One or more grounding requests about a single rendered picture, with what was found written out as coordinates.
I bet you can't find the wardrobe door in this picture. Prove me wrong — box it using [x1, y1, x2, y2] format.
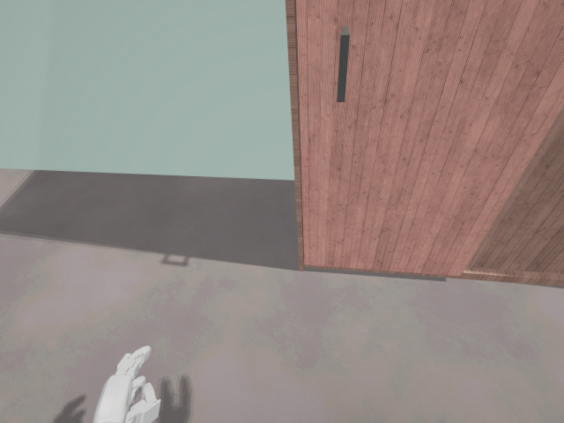
[466, 106, 564, 274]
[296, 0, 564, 276]

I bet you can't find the handle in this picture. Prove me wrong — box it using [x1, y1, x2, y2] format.
[337, 26, 350, 102]

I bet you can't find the left robot hand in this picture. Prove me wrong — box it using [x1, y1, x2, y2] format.
[93, 345, 160, 423]

